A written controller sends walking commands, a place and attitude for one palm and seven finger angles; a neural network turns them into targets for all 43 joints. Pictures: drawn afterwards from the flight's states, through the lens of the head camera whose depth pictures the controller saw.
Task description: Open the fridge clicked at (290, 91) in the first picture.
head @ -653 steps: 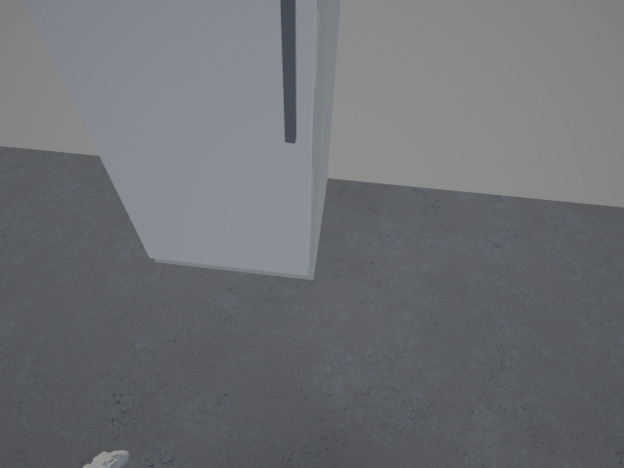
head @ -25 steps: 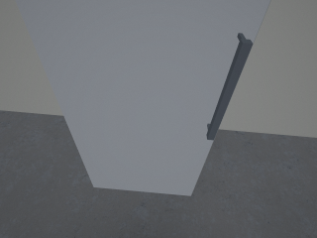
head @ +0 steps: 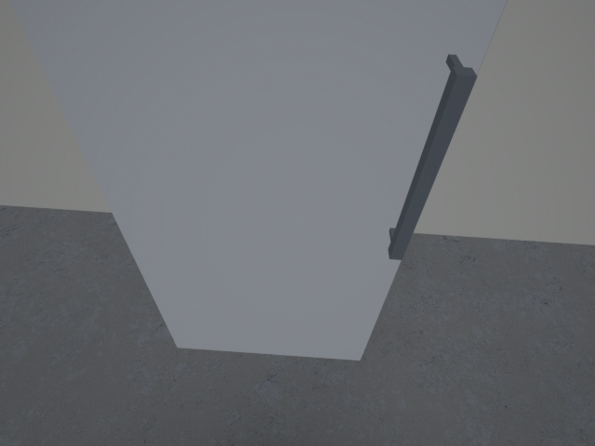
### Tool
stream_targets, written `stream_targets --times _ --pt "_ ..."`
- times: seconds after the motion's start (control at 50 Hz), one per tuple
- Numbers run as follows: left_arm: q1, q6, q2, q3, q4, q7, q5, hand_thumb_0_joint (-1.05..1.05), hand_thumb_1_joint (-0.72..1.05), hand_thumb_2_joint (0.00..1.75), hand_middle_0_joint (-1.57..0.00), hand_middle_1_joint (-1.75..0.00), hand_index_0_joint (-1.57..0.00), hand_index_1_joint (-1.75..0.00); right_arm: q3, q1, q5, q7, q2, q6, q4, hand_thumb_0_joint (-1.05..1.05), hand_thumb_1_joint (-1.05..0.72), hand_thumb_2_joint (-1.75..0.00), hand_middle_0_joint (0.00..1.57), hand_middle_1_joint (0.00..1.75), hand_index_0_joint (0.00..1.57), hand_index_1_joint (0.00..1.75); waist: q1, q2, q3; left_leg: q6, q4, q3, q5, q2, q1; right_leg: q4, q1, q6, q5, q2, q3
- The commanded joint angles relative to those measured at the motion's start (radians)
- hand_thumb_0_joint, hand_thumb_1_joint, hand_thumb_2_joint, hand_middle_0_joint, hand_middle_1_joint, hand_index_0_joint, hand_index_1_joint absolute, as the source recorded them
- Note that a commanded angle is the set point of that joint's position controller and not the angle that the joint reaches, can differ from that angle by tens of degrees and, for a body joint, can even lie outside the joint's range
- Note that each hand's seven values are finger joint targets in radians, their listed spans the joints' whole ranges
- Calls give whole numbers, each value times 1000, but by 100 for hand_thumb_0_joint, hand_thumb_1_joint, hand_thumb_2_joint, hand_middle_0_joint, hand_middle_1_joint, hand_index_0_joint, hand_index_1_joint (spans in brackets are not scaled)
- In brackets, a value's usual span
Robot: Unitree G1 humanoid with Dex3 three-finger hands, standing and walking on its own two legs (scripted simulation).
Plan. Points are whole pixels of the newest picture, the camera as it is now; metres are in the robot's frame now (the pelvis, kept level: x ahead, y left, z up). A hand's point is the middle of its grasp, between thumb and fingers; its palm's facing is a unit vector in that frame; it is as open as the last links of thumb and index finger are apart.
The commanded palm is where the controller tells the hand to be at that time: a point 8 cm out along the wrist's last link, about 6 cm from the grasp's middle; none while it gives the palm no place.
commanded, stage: look again from close up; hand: right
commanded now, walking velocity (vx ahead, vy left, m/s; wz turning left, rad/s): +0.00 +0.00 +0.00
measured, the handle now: (419, 174) +0.49 -0.16 +0.12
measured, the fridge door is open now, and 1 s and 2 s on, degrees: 0 0 0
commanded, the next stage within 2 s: raise the hand to about handle height in 0.90 s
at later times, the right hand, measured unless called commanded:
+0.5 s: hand out of the picture -0.01 -0.16 -0.17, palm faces +0.04 +0.98 -0.18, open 7.4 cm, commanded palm none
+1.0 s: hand out of the picture +0.00 -0.16 -0.17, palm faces +0.04 +0.98 -0.17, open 7.4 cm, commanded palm +0.11 -0.21 -0.07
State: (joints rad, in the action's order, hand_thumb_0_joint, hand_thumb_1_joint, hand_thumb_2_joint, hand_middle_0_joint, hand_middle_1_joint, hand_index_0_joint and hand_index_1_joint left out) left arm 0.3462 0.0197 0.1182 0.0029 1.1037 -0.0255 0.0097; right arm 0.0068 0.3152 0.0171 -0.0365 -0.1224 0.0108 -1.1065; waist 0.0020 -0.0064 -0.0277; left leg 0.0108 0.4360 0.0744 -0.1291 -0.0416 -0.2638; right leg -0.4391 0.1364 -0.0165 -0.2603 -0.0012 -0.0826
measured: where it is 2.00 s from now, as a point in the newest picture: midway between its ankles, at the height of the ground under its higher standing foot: outside the picture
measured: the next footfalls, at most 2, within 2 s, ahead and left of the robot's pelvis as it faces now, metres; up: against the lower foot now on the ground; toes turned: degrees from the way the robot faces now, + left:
none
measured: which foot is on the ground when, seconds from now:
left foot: down 0.00-1.00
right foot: down 0.00-1.00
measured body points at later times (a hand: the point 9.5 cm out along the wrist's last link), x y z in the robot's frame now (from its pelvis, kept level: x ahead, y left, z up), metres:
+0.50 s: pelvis +0.00 +0.00 +0.00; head +0.00 +0.01 +0.45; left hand -0.02 +0.21 -0.16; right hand -0.01 -0.21 -0.16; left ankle +0.07 +0.11 -0.74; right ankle -0.01 -0.11 -0.74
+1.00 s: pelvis +0.01 +0.00 +0.00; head +0.02 +0.00 +0.45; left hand -0.02 +0.20 -0.16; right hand +0.00 -0.21 -0.16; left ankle +0.07 +0.11 -0.74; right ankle -0.01 -0.11 -0.74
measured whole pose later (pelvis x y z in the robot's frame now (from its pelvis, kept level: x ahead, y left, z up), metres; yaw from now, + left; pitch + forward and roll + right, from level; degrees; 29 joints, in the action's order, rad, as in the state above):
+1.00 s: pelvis +0.01 +0.00 +0.00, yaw +0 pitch -2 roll +0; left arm 0.35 0.02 0.11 0.00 1.12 -0.03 0.01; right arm 0.00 0.32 0.02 -0.04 -0.12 0.01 -1.10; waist 0.01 0.00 -0.04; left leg 0.01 0.43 0.07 -0.14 -0.04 -0.25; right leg -0.43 0.12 -0.02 -0.27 0.00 -0.08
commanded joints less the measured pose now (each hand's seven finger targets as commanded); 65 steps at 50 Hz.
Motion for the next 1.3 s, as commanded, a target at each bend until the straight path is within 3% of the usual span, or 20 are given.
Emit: stream_targets --times 0.0,0.14,0.7,0.8,0.96,0.98,1.0,1.02,1.04,1.06,1.08,1.1,1.12,1.14,1.16,1.18,1.2,1.22,1.24,1.28 --pt "86 9 81 -13 -14 -4 2 0 90 90 -20 -30 -20 -30 -22 63 -3 -6 -88 18 35 0 -90 -90 20 30 20 30 -6 23 -73 27 -96 -129 -107 -78 54 139 145 -6 -38 92 105" --pt "77 11 80 -13 -14 -5 1 0 90 90 -20 -30 -20 -30 -23 67 -2 -7 -87 19 36 0 -90 -90 20 30 20 30 -3 11 -70 26 -91 -123 -70 -76 68 142 139 -5 -19 97 105" --pt "102 8 71 -13 -2 -5 4 0 90 90 -20 -30 -20 -30 -30 71 -2 -4 -86 15 43 0 -90 -90 20 30 20 30 1 27 -82 27 -104 -130 -134 -77 56 137 153 -8 -51 89 101" --pt "100 12 73 -13 -1 -6 3 0 90 90 -20 -30 -20 -30 -28 71 -2 -5 -84 17 43 0 -90 -90 20 30 20 30 0 -3 -67 28 -85 -122 -74 -74 74 145 143 -7 -25 99 104" --pt "84 13 74 -14 1 -8 1 0 90 90 -20 -30 -20 -30 -25 69 -2 -7 -85 19 36 0 -90 -90 20 30 20 30 1 18 -75 28 -80 -116 -22 -76 80 136 124 -5 18 101 98" --pt "-70 18 132 -21 -71 1 -5 0 90 90 -20 -30 -20 -30 -17 146 2 -40 -124 20 -15 0 -90 -90 20 30 20 30 50 0 -79 20 -7 -131 229 -112 48 -37 136 16 57 122 36" --pt "-83 171 313 -19 -448 -49 -47 0 90 90 -20 -30 -20 -30 -61 -660 -222 -19 -310 245 1538 0 -88 -89 20 32 20 32 -97 -171 432 5 20 -89 34 -14 184 79 -47 5 75 5 68" --pt "-202 254 224 17 -396 -85 -66 0 90 90 -20 -30 -20 -30 -176 -517 -171 -85 -401 226 1490 0 -85 -88 20 33 20 33 -35 -230 345 20 83 -88 -80 32 156 70 1 6 5 10 20" --pt "-157 304 178 3 -438 -75 -63 0 90 90 -20 -30 -20 -30 12 -39 -147 -103 -80 85 1195 0 -83 -87 21 34 21 34 -30 -169 203 26 85 -1 -164 28 67 102 143 10 -85 24 66" --pt "-132 329 185 3 -383 -74 -84 0 90 90 -20 -30 -20 -30 71 51 -180 -108 41 24 1083 0 -81 -86 21 36 21 36 -39 -24 72 5 58 14 -182 30 -14 79 194 16 -134 18 93" --pt "-146 350 229 -13 -434 -79 -82 0 90 90 -20 -30 -20 -30 76 -20 -209 -95 9 73 1223 0 -78 -85 21 37 21 37 -52 33 -9 -7 48 4 -254 24 -71 40 221 7 -170 18 114" --pt "-147 372 253 -28 -449 -77 -65 0 90 90 -20 -30 -20 -30 47 -33 -199 -85 -35 128 1239 0 -76 -84 21 39 21 39 -68 96 -10 -11 47 -5 -326 21 -120 -6 253 5 -197 8 118" --pt "-141 385 251 -39 -488 -66 -51 0 90 90 -20 -30 -20 -30 28 4 -191 -68 -34 175 1202 0 -74 -83 21 40 21 40 -61 142 -18 -8 61 -4 -361 15 -154 -55 286 9 -185 -8 110" --pt "-139 389 246 -55 -506 -52 -37 0 90 90 -20 -30 -20 -30 2 77 -190 -34 -23 231 1153 0 -71 -82 21 42 21 42 -32 215 12 -6 87 -4 -401 18 -174 -100 332 16 -164 -15 96" --pt "-162 389 240 -64 -545 -33 -29 0 90 90 -20 -30 -20 -30 -2 232 -208 16 15 289 1065 0 -69 -81 22 43 22 43 7 269 -9 -5 124 0 -449 17 -209 -145 402 25 -176 -16 81" --pt "-174 379 244 -73 -570 -13 -25 0 90 90 -20 -30 -20 -30 -23 306 -232 76 18 360 1018 0 -67 -80 22 45 22 45 18 305 1 -3 156 -11 -470 15 -228 -196 462 32 -177 -20 69" --pt "-193 361 250 -87 -605 8 -19 0 90 90 -20 -30 -20 -30 -77 360 -254 139 -10 437 1015 0 -64 -79 22 47 22 47 32 293 21 3 182 -20 -460 17 -221 -242 494 40 -163 -27 53" --pt "-199 335 265 -102 -635 34 -19 0 90 90 -20 -30 -20 -30 -172 413 -266 209 -90 498 964 0 -62 -78 22 48 22 48 52 218 34 23 211 -42 -406 13 -191 -278 498 48 -127 -36 46" --pt "-225 314 271 -107 -679 50 -17 0 90 90 -20 -30 -20 -30 -188 402 -262 273 -121 557 998 0 -60 -77 22 50 22 50 40 164 61 30 238 -49 -356 4 -178 -311 515 45 -116 -46 39" --pt "-269 274 257 -109 -751 49 -32 0 90 90 -20 -30 -20 -30 -233 438 -247 300 -163 532 1067 0 -55 -75 22 53 22 53 76 97 106 29 291 -52 -258 5 -169 -327 557 23 -85 -53 20"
